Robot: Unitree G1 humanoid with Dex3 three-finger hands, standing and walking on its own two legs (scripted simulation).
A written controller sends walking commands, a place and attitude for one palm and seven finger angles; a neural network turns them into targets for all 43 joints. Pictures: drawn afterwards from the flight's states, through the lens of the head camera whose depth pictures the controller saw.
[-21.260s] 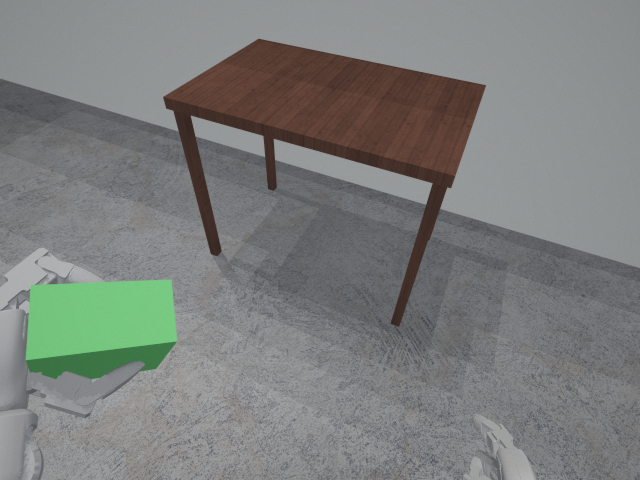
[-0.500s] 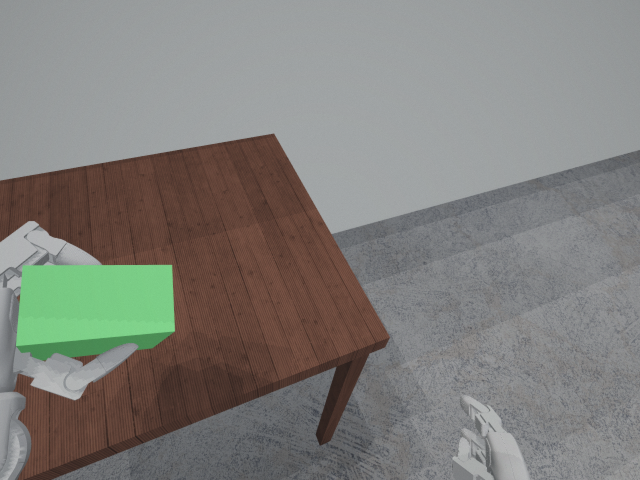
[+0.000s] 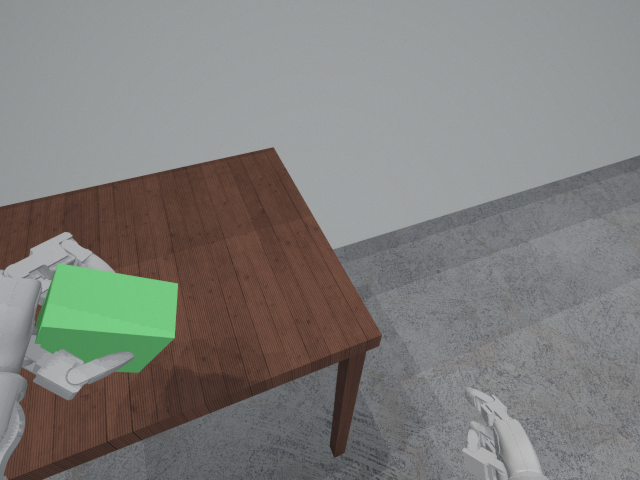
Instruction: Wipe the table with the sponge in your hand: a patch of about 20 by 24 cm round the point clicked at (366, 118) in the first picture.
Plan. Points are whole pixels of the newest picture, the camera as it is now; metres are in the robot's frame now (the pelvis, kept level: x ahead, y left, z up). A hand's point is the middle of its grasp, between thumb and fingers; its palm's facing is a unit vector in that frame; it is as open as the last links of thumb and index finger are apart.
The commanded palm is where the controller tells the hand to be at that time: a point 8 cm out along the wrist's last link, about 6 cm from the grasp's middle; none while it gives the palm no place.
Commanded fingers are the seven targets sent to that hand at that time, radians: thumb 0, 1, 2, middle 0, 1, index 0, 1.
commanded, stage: turn the palm down, sponge in hand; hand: left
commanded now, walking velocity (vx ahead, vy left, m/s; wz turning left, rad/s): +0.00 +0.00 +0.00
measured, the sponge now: (121, 326) +0.23 +0.23 +0.12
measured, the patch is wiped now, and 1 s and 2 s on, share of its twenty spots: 0.00 0.00 0.00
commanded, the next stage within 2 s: move the sponge above the wiping area in 1.94 s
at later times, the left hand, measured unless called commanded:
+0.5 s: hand (107, 317) +0.23 +0.23 +0.15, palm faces +0.26 -0.54 -0.80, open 10.2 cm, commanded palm +0.18 +0.27 +0.18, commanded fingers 0.00 0.10 1.30 -1.20 -1.60 -1.20 -1.60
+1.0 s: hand (70, 313) +0.24 +0.28 +0.13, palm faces +0.22 -0.29 -0.93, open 10.2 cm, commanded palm +0.20 +0.28 +0.18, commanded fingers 0.00 0.10 1.30 -1.20 -1.60 -1.20 -1.60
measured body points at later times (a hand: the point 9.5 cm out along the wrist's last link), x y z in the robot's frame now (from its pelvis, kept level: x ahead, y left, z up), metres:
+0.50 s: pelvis +0.00 -0.04 -0.01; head +0.01 -0.07 +0.44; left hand +0.21 +0.26 +0.19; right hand +0.19 -0.28 -0.10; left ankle +0.03 +0.09 -0.74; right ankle +0.01 -0.12 -0.74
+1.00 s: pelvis +0.03 -0.01 +0.00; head +0.02 -0.04 +0.44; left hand +0.22 +0.29 +0.18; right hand +0.25 -0.23 -0.08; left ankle +0.03 +0.09 -0.74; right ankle +0.01 -0.12 -0.74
